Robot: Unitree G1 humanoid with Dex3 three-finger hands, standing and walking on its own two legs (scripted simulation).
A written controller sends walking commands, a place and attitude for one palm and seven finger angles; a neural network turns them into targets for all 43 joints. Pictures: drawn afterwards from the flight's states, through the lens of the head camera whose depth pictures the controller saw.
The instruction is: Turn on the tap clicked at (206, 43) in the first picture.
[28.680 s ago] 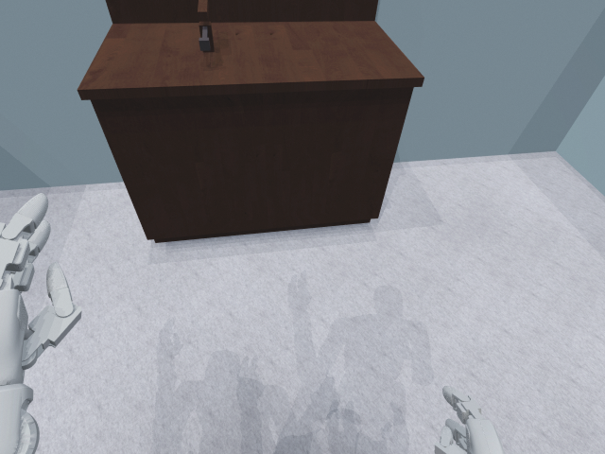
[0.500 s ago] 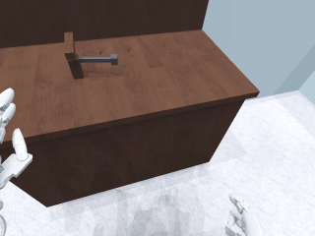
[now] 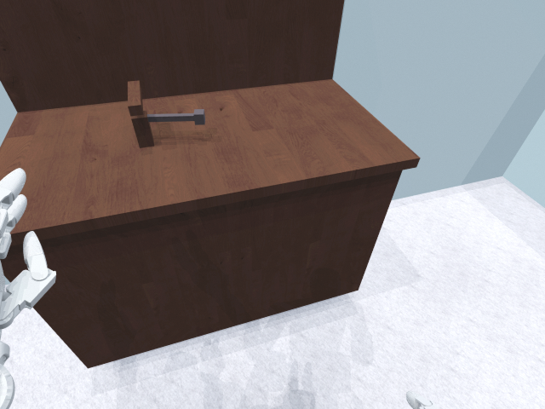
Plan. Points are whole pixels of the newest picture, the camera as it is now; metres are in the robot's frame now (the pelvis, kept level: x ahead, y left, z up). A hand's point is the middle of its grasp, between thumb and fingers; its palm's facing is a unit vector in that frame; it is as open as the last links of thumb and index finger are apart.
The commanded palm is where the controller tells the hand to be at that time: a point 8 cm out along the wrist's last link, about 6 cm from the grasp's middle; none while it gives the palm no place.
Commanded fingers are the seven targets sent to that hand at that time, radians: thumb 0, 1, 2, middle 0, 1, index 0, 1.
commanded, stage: stop stepping back and stand still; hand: left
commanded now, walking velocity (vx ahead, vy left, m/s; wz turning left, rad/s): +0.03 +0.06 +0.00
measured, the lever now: (199, 117) +0.76 +0.21 +0.08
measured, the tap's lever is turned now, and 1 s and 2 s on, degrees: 78 78 78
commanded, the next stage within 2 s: stand and check the lever's angle in 0.24 s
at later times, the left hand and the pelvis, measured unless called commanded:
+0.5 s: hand (65, 282) +0.21 +0.24 +0.17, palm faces +0.40 -0.86 -0.32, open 7.4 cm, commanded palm +0.16 +0.28 +0.20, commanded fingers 0.00 0.90 0.90 -0.20 -0.30 -0.20 -0.30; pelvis +0.00 +0.00 +0.01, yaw +0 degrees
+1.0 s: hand (61, 252) +0.24 +0.26 +0.18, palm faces +0.40 -0.86 -0.32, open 7.4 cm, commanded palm +0.20 +0.29 +0.20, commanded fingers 0.00 0.90 0.90 -0.20 -0.30 -0.20 -0.30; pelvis +0.03 +0.02 +0.02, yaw -1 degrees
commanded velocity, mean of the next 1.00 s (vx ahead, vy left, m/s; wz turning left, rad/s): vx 0.02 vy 0.00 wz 0.00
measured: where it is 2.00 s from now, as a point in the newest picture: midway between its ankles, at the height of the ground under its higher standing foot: outside the picture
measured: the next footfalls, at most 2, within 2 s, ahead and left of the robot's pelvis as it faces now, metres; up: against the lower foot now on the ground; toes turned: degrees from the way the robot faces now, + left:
none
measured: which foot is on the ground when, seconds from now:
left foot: down 0.00-1.00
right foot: down 0.00-1.00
